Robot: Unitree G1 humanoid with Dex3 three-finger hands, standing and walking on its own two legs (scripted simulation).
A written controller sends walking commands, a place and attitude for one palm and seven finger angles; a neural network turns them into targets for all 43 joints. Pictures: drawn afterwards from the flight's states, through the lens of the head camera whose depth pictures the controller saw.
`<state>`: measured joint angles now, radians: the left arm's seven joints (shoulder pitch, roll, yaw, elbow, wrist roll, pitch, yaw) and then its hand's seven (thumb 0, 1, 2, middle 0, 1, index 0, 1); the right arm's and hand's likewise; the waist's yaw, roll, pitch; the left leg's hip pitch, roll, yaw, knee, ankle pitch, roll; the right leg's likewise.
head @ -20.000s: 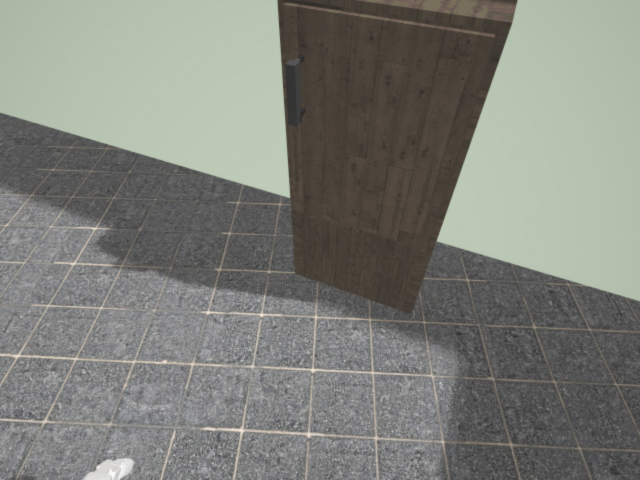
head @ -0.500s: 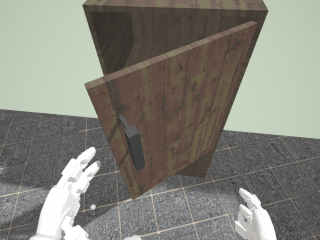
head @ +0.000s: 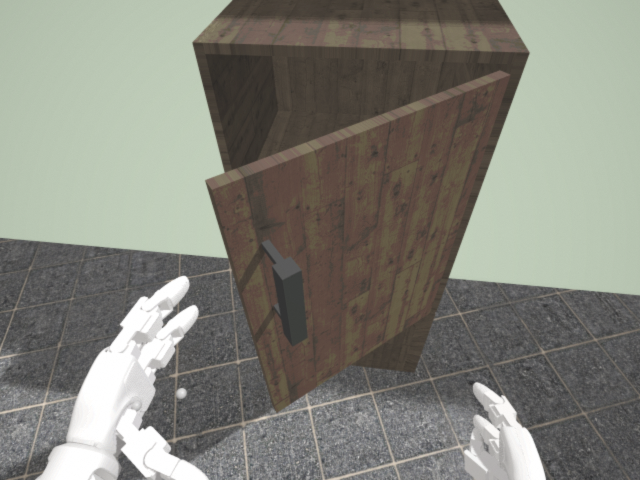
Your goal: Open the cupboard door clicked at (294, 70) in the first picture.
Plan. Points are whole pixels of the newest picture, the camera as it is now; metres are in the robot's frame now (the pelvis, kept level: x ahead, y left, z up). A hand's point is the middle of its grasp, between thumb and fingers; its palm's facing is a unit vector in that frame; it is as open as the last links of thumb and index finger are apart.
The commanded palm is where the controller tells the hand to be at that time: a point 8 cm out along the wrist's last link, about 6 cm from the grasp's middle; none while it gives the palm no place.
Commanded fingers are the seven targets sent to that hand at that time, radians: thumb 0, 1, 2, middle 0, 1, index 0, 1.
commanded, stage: draw the hand back to the body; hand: left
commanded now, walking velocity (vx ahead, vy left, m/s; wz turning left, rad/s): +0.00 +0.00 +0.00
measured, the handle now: (283, 293) +0.33 +0.08 +0.08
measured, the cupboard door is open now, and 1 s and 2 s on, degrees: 41 41 41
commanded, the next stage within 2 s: step back with the hand held close in 1.18 s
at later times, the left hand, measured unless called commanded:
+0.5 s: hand (102, 336) +0.21 +0.22 +0.16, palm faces +0.32 -0.86 -0.41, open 12.7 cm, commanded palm +0.17 +0.27 +0.18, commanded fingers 0.00 0.41 0.69 -0.18 -0.30 -0.18 -0.30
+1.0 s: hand (74, 296) +0.23 +0.24 +0.19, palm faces +0.42 -0.81 -0.41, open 7.7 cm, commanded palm +0.18 +0.29 +0.21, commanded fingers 0.00 0.90 0.90 -0.20 -0.30 -0.20 -0.30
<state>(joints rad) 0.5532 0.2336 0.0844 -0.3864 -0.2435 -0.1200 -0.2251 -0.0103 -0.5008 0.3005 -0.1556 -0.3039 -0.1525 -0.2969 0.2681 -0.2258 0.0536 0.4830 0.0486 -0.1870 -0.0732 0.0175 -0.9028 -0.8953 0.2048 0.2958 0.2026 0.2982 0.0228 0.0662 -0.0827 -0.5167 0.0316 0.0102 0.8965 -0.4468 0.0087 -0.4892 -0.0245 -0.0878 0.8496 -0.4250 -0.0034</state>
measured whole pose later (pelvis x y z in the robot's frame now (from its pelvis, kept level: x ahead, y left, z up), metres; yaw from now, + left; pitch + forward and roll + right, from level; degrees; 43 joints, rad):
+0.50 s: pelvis +0.03 +0.00 +0.04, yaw -1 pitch -2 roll -1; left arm 0.57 0.32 0.18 -0.46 -0.02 -0.04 0.12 0.00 0.08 0.55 -0.18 -0.30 -0.18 -0.30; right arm 0.21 -0.22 0.06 0.60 0.00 -0.16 -0.10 0.02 -0.90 -0.90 0.20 0.30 0.20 0.30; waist 0.07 0.06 0.00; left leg -0.18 0.02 0.04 0.54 -0.33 0.01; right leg -0.17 -0.02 -0.07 0.51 -0.31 0.01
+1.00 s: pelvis +0.04 -0.01 +0.05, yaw -2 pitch -4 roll +0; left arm 0.47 0.32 0.31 -0.39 -0.05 -0.05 0.11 0.01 0.84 0.87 -0.21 -0.30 -0.21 -0.30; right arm 0.17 -0.24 0.01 0.64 0.00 -0.09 -0.07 0.02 -0.90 -0.90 0.20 0.30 0.20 0.30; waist 0.07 0.07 0.03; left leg -0.06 0.03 0.05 0.40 -0.27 0.00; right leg -0.06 0.00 -0.05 0.38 -0.25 -0.01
